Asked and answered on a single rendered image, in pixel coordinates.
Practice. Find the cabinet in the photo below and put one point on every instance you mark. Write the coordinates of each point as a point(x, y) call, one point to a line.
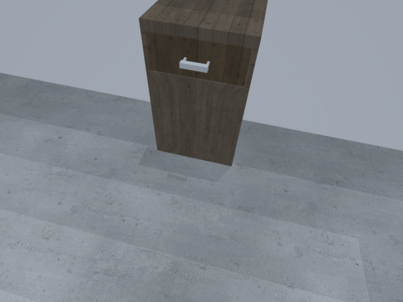
point(194, 117)

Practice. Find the handle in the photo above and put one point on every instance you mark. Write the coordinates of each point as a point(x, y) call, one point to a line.
point(193, 66)

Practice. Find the drawer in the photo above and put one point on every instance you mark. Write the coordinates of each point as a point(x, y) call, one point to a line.
point(228, 63)

